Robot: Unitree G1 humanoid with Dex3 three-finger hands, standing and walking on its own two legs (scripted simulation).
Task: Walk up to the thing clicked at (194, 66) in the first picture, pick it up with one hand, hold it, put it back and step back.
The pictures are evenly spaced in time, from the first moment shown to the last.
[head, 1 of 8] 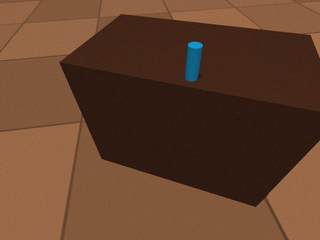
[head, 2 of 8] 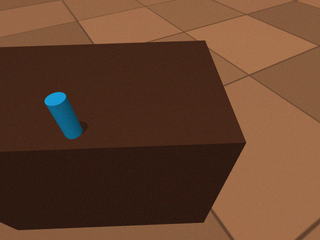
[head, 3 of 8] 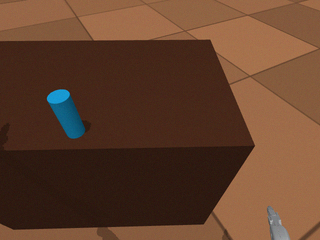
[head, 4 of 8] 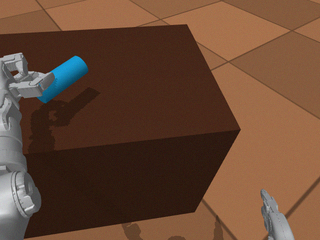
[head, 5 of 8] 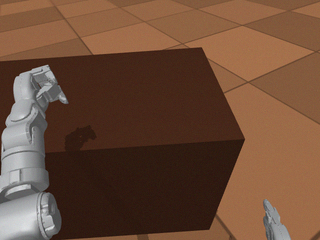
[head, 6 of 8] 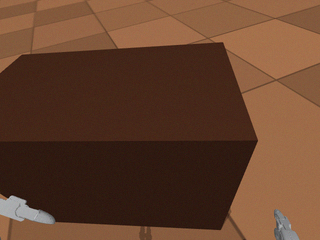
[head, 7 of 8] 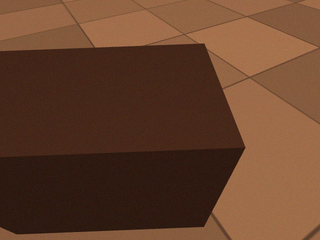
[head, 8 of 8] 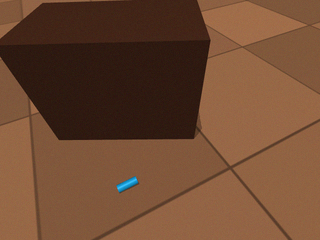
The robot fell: no
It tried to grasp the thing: yes
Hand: left
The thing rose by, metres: 0.20
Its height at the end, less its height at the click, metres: -0.84
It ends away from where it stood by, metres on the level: 0.44
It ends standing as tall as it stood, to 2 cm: no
